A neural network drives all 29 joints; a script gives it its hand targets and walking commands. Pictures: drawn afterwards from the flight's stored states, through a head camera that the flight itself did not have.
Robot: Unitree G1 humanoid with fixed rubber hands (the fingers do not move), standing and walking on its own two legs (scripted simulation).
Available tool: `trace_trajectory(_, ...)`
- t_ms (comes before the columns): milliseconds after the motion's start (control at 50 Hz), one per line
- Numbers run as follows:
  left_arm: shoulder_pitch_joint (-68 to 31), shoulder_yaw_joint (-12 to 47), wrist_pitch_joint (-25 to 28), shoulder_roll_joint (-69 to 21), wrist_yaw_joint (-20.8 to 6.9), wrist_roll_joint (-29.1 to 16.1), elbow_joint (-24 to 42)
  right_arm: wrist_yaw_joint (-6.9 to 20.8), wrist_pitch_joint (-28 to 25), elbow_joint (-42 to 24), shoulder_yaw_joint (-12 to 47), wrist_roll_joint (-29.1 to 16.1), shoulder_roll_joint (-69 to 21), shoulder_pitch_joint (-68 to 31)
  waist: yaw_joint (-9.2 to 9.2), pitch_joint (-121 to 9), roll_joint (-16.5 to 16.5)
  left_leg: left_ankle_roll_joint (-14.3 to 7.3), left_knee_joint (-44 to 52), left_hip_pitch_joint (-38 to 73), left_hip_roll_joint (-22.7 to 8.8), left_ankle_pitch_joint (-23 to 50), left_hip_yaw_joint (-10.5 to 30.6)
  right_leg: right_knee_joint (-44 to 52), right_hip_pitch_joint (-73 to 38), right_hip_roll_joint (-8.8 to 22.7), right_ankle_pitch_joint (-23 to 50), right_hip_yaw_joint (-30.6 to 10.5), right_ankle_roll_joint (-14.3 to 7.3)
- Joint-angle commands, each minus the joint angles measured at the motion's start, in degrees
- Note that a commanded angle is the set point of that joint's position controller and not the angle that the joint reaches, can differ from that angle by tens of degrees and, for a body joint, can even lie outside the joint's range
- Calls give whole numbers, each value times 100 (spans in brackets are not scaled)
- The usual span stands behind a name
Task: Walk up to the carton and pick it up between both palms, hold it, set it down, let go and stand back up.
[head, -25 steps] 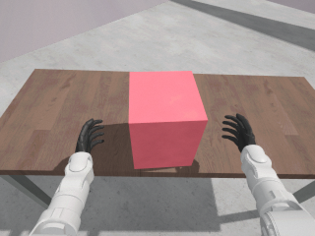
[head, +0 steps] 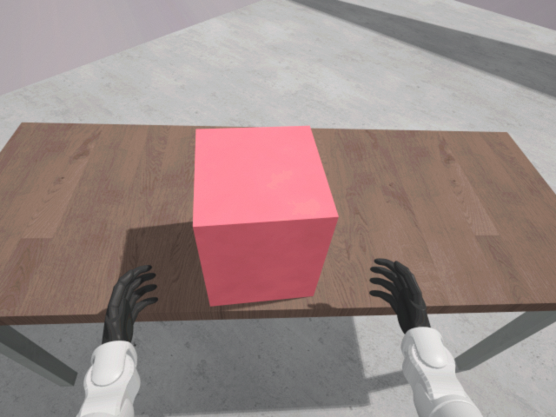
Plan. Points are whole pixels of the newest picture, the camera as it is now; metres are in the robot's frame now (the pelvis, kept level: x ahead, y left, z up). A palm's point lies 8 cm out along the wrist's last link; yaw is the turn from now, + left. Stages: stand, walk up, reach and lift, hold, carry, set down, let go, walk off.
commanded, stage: set down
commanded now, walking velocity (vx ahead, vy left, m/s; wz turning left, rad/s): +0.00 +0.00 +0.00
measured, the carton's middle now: (258, 218) +0.48 +0.03 -0.02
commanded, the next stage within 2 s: none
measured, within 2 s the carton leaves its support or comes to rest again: neither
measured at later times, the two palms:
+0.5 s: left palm (105, 369) +0.23 +0.24 -0.06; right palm (421, 360) +0.24 -0.21 -0.04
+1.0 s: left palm out of the picture +0.16 +0.24 -0.07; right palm (429, 412) +0.17 -0.21 -0.06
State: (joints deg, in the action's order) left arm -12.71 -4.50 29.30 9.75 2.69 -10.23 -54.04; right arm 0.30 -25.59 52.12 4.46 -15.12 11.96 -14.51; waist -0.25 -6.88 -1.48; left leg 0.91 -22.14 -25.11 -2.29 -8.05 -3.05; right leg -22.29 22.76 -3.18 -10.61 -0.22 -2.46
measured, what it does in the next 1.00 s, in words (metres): stands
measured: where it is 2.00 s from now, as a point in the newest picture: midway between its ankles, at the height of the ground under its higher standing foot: outside the picture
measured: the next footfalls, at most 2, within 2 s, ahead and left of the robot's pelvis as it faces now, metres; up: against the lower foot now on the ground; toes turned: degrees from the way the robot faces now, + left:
none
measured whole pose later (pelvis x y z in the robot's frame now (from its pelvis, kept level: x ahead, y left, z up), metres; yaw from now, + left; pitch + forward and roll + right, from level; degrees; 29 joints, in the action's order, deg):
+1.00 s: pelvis +0.04 +0.01 +0.01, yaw +0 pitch +2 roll +0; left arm 20.6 1.0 -6.0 12.4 1.9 -4.0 -20.1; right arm 5.3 -5.8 31.7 -0.4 -5.5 11.3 18.2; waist 2.0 -4.2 -3.5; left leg 0.1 -17.2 -9.4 -0.8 -10.2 -3.8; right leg -16.9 6.9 -1.8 -12.4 -1.2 -1.6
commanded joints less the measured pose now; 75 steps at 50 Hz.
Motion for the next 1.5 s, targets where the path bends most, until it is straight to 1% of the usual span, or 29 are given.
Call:
trace_trajectory(0,-728,34,172,424,40,-46,1063,162,-216,-850,-98,-74,718,-902,-7,-1658,-188,83,-28,1363,230,805,165,244,-799,222,1298,-414,308)
trace_trajectory(40,-486,50,49,377,17,15,1135,224,-137,-708,-129,-94,747,-632,-13,-1395,-37,98,-4,1384,220,730,174,296,-628,247,1160,-432,286)
trace_trajectory(100,-244,50,-72,408,37,82,1321,309,-113,-711,-201,-113,817,-405,-16,-1218,86,118,1,1341,227,614,170,303,-561,268,1004,-441,279)
trace_trajectory(160,-20,77,-115,449,111,135,1604,385,-139,-841,-292,-108,879,-154,-16,-1350,127,139,-53,1417,229,732,184,183,-555,240,1144,-410,278)
trace_trajectory(180,62,80,-129,443,146,169,1713,413,-158,-845,-291,-119,918,-41,27,-1382,133,145,-88,1475,232,800,198,139,-540,230,1205,-408,262)
trace_trajectory(240,397,148,-215,424,228,236,1985,488,-160,-956,-318,-149,1001,241,56,-1399,179,172,-140,1583,244,958,200,82,-613,176,1361,-380,255)
trace_trajectory(260,481,165,-266,404,240,246,2074,509,-155,-997,-297,-157,1033,293,71,-1437,113,160,-142,1611,244,1013,188,78,-654,162,1449,-372,258)
trace_trajectory(340,1013,277,-537,338,221,320,2286,554,-103,-986,-304,-146,1087,727,87,-1230,100,191,-172,1707,227,1246,208,90,-733,102,1655,-367,258)
trace_trajectory(400,1322,288,-829,315,168,384,2310,555,-44,-887,-269,-121,1110,951,99,-950,43,188,-143,1708,224,1358,222,141,-909,107,1788,-384,262)
trace_trajectory(480,1630,310,-1393,348,100,461,2438,529,165,-748,-307,53,1153,1178,80,-683,-14,250,-43,1947,185,1342,277,309,-904,91,1698,-358,234)
trace_trajectory(520,1752,290,-1708,398,77,525,2632,525,324,-781,-354,113,1152,1251,114,-637,-2,268,28,2104,184,1335,276,387,-953,76,1625,-340,225)
trace_trajectory(540,1781,298,-1859,429,66,540,2781,524,416,-860,-398,168,1174,1312,93,-623,-19,277,61,2202,173,1364,283,441,-985,66,1613,-321,219)
trace_trajectory(640,2235,318,-2553,538,44,691,3506,556,916,-1387,-597,411,1119,1765,179,-362,113,322,276,2460,144,1508,303,677,-1058,57,1467,-285,171)
trace_trajectory(700,2510,408,-2941,564,38,691,3918,572,1261,-1776,-703,567,1041,2146,139,-133,184,311,418,2451,161,1420,289,831,-1032,84,1320,-299,160)
trace_trajectory(760,2729,461,-3224,550,7,668,4147,589,1569,-2062,-702,667,900,2464,168,3,178,269,514,2418,183,1309,249,902,-1069,134,1244,-327,162)
trace_trajectory(800,2890,450,-3346,579,-36,645,4133,575,1706,-2264,-688,733,795,2672,185,83,167,206,528,2351,205,1258,240,902,-1163,173,1272,-368,172)
trace_trajectory(820,2959,438,-3385,606,-60,648,4182,562,1750,-2356,-653,736,728,2724,230,77,125,180,547,2324,211,1193,238,893,-1192,195,1227,-378,176)
trace_trajectory(860,3016,399,-3418,666,-74,644,4205,529,1798,-2552,-681,842,661,2841,230,144,63,123,566,2275,216,1044,231,859,-1175,225,1168,-402,207)
trace_trajectory(1000,2970,374,-3250,767,-43,569,4144,395,1739,-2912,-755,1105,474,3037,239,174,-21,23,462,1997,209,550,119,728,-1036,296,770,-417,242)
trace_trajectory(1040,2971,376,-3215,772,-44,538,4122,376,1727,-2887,-788,1154,419,3114,194,176,-40,-11,426,1980,196,527,91,694,-993,317,748,-430,259)
trace_trajectory(1120,2934,358,-3214,756,-84,555,3950,319,1712,-2742,-754,1172,312,3108,181,206,-10,-24,335,1938,176,640,103,634,-941,346,872,-466,256)
trace_trajectory(1280,2777,220,-3525,733,-229,774,3603,238,1831,-2448,-691,1171,229,2861,152,254,-97,-64,259,1917,180,824,115,589,-1083,389,1177,-495,316)
trace_trajectory(1300,2747,207,-3560,746,-242,783,3619,228,1845,-2451,-705,1201,239,2833,136,264,-80,-51,253,1900,176,829,122,590,-1060,375,1178,-474,316)
trace_trajectory(1320,1554,68,-3818,628,-214,1055,2946,224,2002,-1672,-520,1348,-261,1764,254,533,418,70,-44,1455,105,839,155,375,-288,383,599,-279,251)
trace_trajectory(1340,1812,160,-3985,573,-192,1074,3117,257,2091,-1805,-605,1263,-116,2000,260,503,439,163,-28,1650,117,718,92,476,-275,362,289,-242,185)
trace_trajectory(1360,1601,102,-4057,515,-180,1055,3140,263,2113,-1834,-651,1291,-81,1962,274,274,381,152,-189,1697,98,868,70,343,-192,368,383,-212,229)
trace_trajectory(1380,1644,151,-4084,467,-173,1052,3152,225,2079,-1800,-695,1256,27,2021,206,83,308,140,-231,1833,93,1088,73,286,-272,304,643,-203,232)
trace_trajectory(1440,1985,211,-4023,447,-216,1073,3165,109,1874,-1474,-714,1101,262,2236,132,-527,228,114,-421,2312,192,2013,147,129,-759,155,1824,-165,226)
trace_trajectory(1480,2111,170,-4061,450,-261,1136,3084,49,1825,-1268,-708,1112,309,2152,125,-581,186,127,-392,2443,211,2205,200,202,-839,122,1962,-142,217)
